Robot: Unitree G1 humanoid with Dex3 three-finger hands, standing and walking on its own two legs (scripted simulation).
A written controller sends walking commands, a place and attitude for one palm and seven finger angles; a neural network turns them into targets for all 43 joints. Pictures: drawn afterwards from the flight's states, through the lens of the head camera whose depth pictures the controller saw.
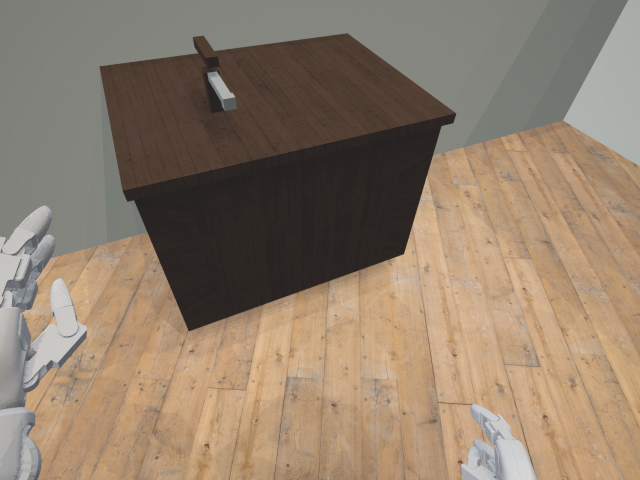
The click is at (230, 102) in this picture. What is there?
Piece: tap's lever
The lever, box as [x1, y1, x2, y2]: [220, 93, 236, 110]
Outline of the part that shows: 220,95 222,106 225,110 236,108 235,98 232,93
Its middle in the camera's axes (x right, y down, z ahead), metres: -0.21 -0.31 +0.87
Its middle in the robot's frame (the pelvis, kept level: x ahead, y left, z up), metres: +0.85 +0.27 +0.05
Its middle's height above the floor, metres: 0.82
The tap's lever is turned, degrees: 0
